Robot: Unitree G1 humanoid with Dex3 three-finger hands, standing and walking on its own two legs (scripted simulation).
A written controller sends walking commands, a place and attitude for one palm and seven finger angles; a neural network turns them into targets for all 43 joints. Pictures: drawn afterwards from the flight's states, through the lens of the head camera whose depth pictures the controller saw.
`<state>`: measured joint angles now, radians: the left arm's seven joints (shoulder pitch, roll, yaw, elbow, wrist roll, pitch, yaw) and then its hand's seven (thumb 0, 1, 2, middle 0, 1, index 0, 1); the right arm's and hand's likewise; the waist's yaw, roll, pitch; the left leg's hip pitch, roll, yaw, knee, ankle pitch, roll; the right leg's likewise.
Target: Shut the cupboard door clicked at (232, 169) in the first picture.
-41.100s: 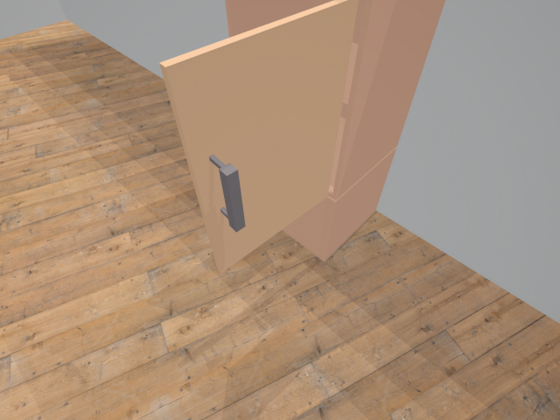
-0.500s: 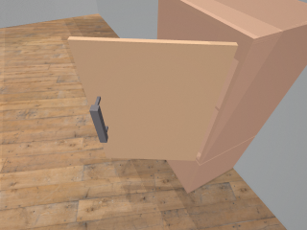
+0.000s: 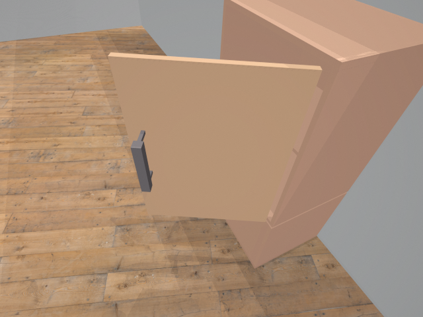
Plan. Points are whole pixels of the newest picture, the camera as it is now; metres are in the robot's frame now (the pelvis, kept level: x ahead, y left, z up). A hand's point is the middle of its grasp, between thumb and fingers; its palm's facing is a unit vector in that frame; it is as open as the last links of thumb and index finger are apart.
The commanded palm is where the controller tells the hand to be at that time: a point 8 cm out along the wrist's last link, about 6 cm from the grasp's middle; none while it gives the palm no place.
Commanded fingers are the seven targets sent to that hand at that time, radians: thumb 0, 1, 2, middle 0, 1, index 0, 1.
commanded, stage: come to a stop and stand still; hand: left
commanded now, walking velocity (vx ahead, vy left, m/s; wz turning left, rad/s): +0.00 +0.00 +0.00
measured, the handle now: (144, 162) +0.50 +0.21 -0.03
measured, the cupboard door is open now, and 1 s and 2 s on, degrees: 61 61 61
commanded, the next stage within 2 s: look again from close up in 0.60 s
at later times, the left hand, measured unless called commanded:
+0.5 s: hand out of the picture -0.02 +0.24 -0.18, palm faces +0.01 -0.97 -0.23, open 7.4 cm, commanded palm none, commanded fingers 0.00 0.90 0.90 -0.20 -0.30 -0.20 -0.30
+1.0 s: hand out of the picture +0.00 +0.23 -0.17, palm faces -0.01 -0.97 -0.24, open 7.4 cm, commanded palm none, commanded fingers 0.00 0.90 0.90 -0.20 -0.30 -0.20 -0.30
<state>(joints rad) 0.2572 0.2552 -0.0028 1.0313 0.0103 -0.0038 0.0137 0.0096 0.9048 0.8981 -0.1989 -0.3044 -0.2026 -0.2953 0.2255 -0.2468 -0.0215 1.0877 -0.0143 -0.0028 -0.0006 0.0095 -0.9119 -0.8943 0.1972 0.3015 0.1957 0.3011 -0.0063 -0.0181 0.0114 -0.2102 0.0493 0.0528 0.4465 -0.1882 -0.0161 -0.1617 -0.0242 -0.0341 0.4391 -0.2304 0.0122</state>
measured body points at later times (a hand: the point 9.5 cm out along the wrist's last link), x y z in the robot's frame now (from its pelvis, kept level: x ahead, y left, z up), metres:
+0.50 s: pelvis -0.01 +0.03 +0.00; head -0.02 +0.05 +0.45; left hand -0.02 +0.29 -0.16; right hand +0.02 -0.22 -0.14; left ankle +0.03 +0.13 -0.74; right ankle +0.01 -0.13 -0.74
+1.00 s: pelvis -0.01 +0.03 +0.00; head -0.01 +0.04 +0.45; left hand +0.00 +0.28 -0.15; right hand +0.02 -0.22 -0.15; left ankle +0.03 +0.13 -0.74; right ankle +0.01 -0.13 -0.74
